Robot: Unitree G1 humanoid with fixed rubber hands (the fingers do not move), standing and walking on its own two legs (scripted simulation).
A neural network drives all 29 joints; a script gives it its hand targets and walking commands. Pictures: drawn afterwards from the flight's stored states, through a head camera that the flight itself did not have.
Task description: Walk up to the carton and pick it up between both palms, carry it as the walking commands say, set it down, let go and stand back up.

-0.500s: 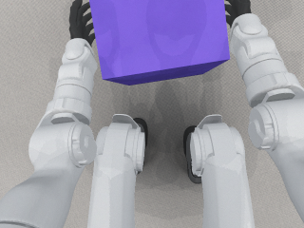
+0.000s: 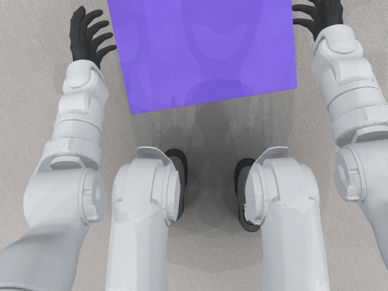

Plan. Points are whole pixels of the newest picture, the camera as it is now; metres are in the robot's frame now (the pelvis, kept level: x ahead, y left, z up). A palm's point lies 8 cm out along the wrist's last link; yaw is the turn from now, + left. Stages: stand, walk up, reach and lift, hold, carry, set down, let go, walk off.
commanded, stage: set down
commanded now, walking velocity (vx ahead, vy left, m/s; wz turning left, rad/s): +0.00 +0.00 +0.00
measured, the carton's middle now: (203, 47) +0.50 +0.02 -0.24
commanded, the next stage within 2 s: let go in 1.38 s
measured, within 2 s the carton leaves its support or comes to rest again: neither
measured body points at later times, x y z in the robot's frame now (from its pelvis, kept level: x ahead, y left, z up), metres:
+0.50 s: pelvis -0.02 +0.00 +0.07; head +0.34 +0.00 +0.33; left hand +0.49 +0.24 -0.08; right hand +0.54 -0.18 -0.08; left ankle +0.12 +0.11 -0.34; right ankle +0.09 -0.10 -0.34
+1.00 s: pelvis +0.03 +0.00 +0.20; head +0.31 -0.01 +0.54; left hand +0.49 +0.24 +0.10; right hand +0.54 -0.20 +0.09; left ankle +0.12 +0.11 -0.34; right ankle +0.09 -0.10 -0.34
